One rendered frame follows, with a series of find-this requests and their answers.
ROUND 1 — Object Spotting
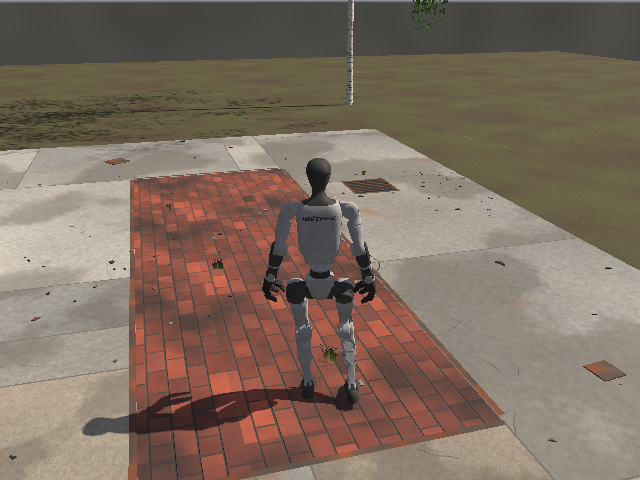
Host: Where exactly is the left robot forearm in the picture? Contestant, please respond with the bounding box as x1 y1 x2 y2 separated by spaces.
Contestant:
265 241 283 282

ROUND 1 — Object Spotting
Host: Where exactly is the left robot foot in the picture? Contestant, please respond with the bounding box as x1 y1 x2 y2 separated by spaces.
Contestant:
302 375 316 399

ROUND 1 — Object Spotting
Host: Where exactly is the robot left hand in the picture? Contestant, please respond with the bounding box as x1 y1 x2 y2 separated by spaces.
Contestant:
262 278 285 302

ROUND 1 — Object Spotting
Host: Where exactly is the right robot upper arm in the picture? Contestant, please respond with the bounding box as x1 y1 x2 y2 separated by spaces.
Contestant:
340 201 366 256

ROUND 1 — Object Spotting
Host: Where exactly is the right robot thigh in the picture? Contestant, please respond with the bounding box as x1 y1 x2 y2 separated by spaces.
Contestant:
333 278 354 339

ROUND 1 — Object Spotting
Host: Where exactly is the right robot forearm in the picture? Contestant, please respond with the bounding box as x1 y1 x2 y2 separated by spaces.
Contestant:
356 241 375 284

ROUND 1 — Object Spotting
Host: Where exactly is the robot right hand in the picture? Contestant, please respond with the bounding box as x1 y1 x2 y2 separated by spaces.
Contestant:
354 280 376 304

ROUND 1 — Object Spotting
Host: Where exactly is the left robot upper arm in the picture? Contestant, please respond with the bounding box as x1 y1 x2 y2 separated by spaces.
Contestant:
272 201 298 256

